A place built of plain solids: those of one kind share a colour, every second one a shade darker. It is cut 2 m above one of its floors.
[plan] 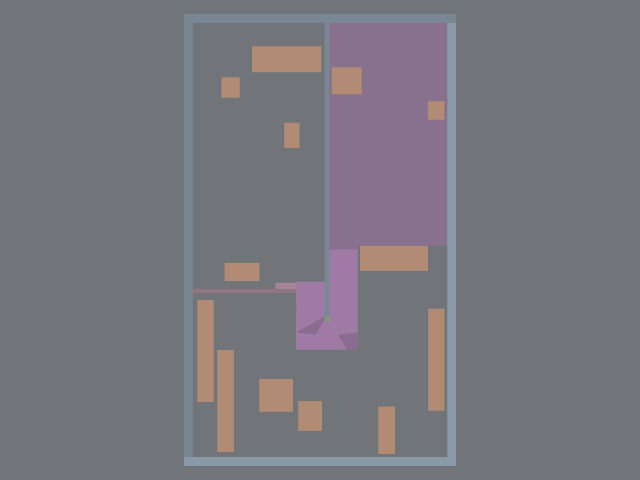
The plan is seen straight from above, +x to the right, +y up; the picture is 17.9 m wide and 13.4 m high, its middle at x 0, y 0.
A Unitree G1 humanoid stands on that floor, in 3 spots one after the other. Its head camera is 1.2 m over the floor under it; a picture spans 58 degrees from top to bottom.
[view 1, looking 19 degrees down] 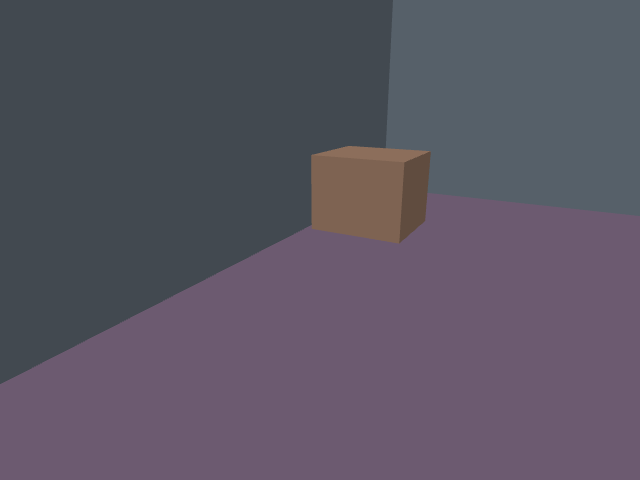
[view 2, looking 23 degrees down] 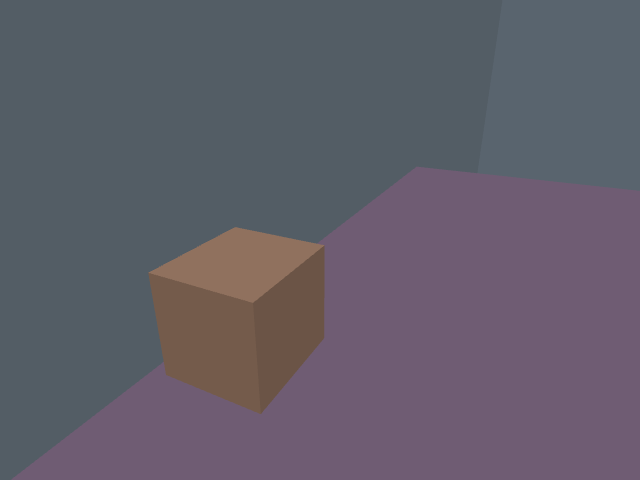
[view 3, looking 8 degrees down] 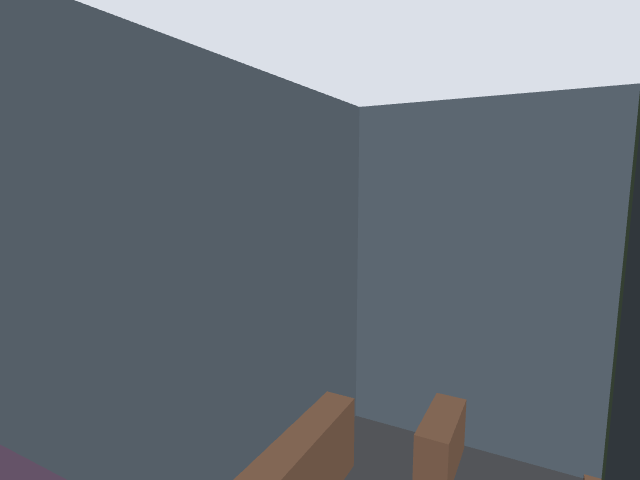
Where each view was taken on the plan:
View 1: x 2.23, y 0.79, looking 119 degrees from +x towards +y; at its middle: floor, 3.69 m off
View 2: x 2.28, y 4.85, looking -63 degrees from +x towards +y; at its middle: wall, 3.05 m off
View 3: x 0.66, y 0.76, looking -62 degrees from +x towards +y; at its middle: wall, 6.22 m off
